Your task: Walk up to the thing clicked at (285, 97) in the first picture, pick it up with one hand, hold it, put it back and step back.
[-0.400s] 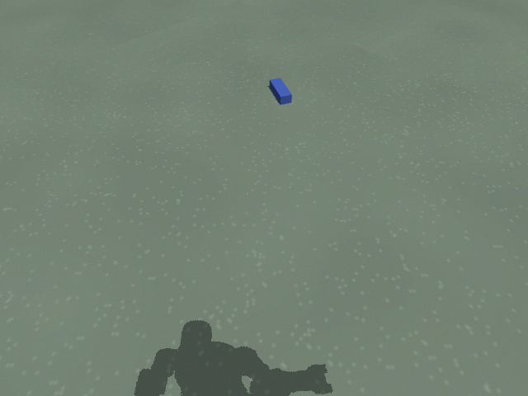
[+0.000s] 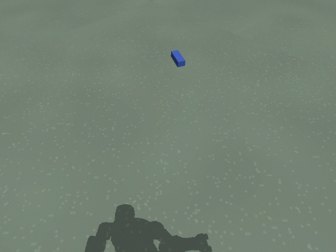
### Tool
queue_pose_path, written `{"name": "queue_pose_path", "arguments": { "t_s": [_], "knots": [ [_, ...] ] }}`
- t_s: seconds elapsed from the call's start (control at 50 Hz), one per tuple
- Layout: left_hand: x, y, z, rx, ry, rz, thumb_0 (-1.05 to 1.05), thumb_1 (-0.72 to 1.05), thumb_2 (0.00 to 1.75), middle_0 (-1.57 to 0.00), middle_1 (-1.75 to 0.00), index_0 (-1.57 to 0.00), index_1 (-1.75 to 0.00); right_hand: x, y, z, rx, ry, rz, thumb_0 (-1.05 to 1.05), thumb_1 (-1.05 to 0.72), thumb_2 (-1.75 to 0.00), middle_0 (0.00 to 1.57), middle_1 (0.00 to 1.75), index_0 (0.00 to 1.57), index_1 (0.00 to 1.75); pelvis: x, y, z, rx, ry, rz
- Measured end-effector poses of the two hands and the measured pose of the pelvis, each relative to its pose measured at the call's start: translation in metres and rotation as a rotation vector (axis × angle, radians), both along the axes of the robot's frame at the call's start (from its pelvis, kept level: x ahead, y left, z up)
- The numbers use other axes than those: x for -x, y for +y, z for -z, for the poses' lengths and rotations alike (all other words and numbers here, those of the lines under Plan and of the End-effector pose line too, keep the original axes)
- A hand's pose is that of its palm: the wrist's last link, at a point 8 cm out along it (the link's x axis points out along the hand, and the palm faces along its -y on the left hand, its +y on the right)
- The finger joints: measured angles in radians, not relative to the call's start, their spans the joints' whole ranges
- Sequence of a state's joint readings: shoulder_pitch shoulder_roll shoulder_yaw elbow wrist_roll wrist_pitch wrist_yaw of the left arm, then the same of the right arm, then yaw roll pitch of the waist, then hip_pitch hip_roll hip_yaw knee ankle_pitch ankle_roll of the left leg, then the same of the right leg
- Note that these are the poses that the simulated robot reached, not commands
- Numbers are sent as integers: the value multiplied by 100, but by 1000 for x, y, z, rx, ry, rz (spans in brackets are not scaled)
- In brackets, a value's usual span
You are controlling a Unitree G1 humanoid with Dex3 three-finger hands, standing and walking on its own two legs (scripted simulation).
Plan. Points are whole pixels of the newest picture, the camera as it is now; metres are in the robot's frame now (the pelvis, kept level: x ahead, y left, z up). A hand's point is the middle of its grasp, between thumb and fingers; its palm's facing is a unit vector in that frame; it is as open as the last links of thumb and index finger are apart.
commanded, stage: stand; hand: left
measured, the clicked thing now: (177, 58) +2.06 -0.10 -0.75
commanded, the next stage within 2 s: walk up in 0.72 s
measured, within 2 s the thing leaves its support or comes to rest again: neither
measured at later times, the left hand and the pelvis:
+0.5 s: hand out of the picture +0.07 +0.25 -0.16, palm faces -0.03 -0.94 -0.34, open 7.4 cm; pelvis +0.00 +0.00 +0.00, yaw +0 degrees
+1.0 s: hand out of the picture +0.13 +0.32 -0.15, palm faces -0.20 -0.90 -0.40, open 7.4 cm; pelvis +0.05 +0.05 -0.01, yaw -13 degrees
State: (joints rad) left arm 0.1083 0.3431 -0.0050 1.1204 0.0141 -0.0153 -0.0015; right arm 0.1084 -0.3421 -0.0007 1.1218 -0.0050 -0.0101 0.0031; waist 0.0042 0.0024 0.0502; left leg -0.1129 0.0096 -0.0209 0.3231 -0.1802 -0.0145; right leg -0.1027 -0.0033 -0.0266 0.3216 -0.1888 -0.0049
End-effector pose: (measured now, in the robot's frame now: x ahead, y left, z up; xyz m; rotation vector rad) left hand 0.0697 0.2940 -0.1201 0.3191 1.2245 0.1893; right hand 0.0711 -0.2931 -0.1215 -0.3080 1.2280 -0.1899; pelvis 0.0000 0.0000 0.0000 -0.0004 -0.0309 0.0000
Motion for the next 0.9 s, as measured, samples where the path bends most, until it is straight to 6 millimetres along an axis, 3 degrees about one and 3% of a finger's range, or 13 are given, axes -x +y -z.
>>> {"name": "queue_pose_path", "arguments": {
  "t_s": [0.74,0.82,0.9],
  "knots": [
    [0,-2,-2,0,10,1,0,90,90,-21,-30,-21,-30,1,-6,1,-9,5,3,0,-91,-90,20,30,20,30,-3,-4,0,-6,7,14],
    [-3,9,-4,-4,33,74,0,90,90,-21,-30,-21,-30,-13,-17,-2,-19,-109,30,1,-90,-90,20,30,20,30,-8,4,7,-10,38,104],
    [-21,31,-8,-31,58,125,0,90,90,-21,-30,-21,-30,-28,-20,-13,13,-185,55,1,-91,-90,20,30,20,30,-20,20,9,4,58,164]
  ]
}}
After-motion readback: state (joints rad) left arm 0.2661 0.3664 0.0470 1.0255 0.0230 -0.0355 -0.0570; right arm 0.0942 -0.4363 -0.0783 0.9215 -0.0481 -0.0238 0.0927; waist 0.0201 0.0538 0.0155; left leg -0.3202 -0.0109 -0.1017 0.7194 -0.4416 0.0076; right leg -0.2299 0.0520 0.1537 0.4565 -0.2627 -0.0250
